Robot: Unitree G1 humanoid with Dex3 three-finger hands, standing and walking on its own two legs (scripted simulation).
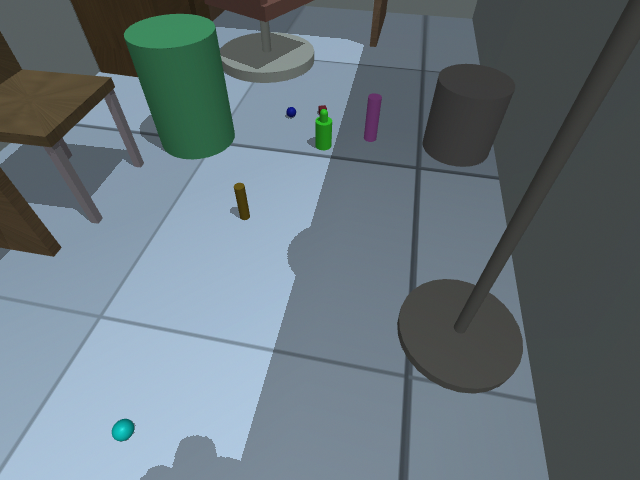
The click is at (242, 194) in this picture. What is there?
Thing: slim round
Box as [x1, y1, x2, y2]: [234, 183, 249, 219]
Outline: 236,183 234,185 234,190 240,217 242,219 246,219 249,217 244,185 242,183
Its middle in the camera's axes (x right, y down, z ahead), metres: -0.34 -0.15 +1.69
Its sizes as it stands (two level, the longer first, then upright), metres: 0.045 0.045 0.182
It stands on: the floor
